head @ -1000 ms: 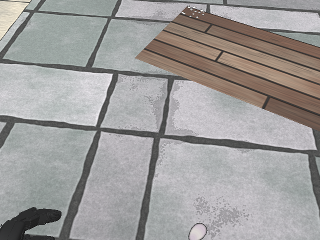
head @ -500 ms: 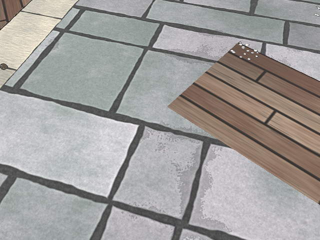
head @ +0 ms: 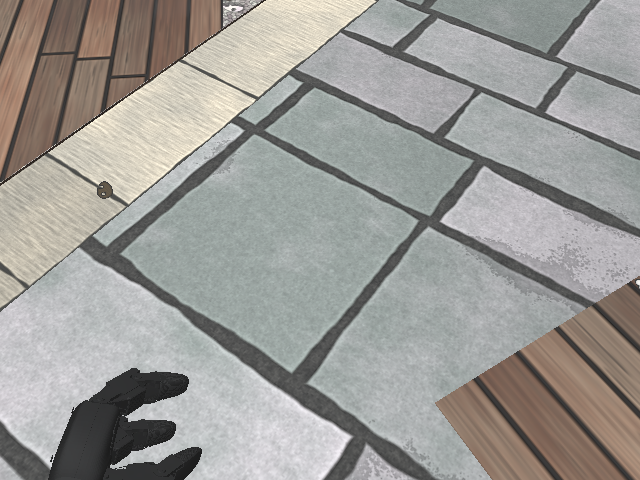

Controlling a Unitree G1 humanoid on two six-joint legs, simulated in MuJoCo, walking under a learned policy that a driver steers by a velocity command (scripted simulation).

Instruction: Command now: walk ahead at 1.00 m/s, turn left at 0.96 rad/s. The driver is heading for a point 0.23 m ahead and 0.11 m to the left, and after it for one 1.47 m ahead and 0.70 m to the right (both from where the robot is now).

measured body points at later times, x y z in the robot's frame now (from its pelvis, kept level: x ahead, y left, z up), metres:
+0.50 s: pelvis +0.31 +0.00 +0.02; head +0.36 +0.00 +0.47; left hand +0.41 +0.29 -0.10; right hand +0.51 -0.25 -0.06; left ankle +0.40 +0.10 -0.71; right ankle +0.23 -0.14 -0.62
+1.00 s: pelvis +0.37 -0.06 +0.03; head +0.41 -0.11 +0.48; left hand +0.67 +0.10 -0.04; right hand +0.37 -0.40 -0.08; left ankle +0.49 +0.06 -0.65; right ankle +0.36 -0.16 -0.71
